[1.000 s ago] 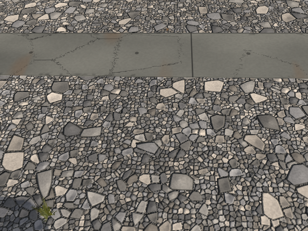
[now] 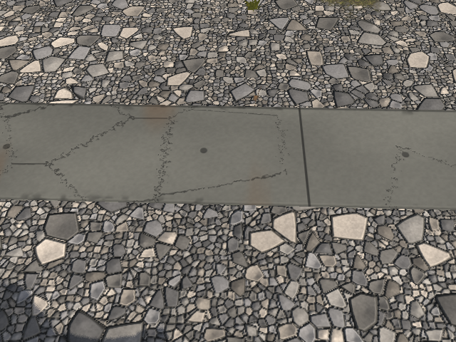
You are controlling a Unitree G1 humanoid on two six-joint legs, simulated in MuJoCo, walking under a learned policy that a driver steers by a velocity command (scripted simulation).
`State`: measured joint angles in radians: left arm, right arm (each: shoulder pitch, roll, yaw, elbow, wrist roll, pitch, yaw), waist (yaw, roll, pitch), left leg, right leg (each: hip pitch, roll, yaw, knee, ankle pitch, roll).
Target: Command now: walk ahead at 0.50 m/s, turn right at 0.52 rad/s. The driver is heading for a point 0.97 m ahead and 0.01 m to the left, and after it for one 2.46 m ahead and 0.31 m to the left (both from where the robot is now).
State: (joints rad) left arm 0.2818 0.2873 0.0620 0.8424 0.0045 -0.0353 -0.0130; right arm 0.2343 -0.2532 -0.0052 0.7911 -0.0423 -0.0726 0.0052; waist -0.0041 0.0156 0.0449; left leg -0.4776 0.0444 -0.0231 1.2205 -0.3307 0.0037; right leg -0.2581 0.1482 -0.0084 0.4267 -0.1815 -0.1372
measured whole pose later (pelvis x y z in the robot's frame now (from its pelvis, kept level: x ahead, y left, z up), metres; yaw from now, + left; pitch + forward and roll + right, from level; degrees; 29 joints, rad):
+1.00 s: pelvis +0.44 -0.03 +0.00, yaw -1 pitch +0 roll +1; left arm 0.14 0.22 0.01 0.72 0.02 -0.01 0.04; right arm 0.25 -0.31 -0.08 0.77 -0.01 0.06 0.00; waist -0.03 0.04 0.09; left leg -0.53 -0.05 -0.01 1.20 -0.46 -0.05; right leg -0.32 -0.04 -0.12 0.45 -0.13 -0.05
